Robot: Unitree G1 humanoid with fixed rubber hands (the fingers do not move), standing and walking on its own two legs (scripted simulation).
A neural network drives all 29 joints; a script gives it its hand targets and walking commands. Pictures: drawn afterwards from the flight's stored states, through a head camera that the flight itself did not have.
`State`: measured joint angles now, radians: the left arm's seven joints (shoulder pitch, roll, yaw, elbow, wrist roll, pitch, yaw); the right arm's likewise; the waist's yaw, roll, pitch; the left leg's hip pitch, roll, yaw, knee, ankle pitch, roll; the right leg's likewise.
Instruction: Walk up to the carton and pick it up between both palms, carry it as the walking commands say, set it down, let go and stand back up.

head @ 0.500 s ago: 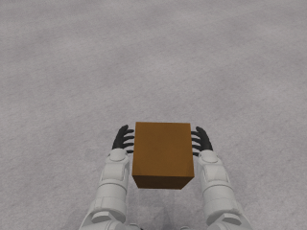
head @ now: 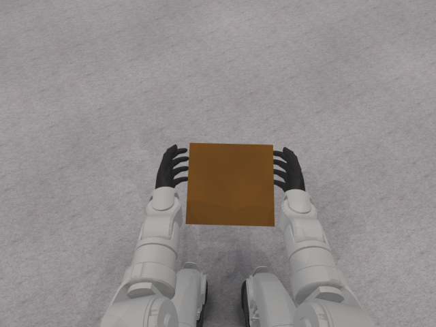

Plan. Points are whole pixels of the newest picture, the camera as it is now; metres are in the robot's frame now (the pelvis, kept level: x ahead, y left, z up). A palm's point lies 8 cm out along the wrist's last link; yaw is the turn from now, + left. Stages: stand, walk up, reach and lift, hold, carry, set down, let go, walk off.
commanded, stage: set down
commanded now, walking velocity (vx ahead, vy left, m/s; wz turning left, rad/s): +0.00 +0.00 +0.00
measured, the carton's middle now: (228, 191) +0.39 +0.00 -0.13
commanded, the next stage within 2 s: none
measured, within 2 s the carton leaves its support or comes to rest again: neither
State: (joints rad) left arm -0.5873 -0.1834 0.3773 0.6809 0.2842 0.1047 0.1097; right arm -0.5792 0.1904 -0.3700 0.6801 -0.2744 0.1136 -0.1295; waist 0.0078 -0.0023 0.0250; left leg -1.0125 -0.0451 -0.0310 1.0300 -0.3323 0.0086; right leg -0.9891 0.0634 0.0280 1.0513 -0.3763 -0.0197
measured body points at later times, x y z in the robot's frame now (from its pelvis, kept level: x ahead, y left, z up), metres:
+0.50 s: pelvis +0.00 +0.00 -0.07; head +0.20 +0.00 +0.34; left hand +0.42 +0.13 -0.14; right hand +0.41 -0.12 -0.15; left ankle +0.09 +0.11 -0.66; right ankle +0.07 -0.10 -0.66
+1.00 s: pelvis -0.01 +0.01 -0.14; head +0.23 +0.01 +0.24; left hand +0.44 +0.13 -0.23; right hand +0.44 -0.12 -0.23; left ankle +0.09 +0.11 -0.66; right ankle +0.07 -0.10 -0.66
